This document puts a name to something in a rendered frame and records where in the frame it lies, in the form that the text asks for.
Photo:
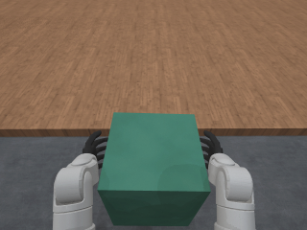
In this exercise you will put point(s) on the robot right hand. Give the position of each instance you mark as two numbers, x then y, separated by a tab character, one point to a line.
214	146

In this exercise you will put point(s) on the left robot forearm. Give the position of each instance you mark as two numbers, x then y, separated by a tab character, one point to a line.
73	194

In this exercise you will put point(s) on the carton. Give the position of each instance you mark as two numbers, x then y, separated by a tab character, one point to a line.
153	172

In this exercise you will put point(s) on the right robot forearm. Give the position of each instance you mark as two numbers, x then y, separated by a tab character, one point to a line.
234	194

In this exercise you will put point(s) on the robot left hand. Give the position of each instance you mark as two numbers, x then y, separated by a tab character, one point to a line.
91	144

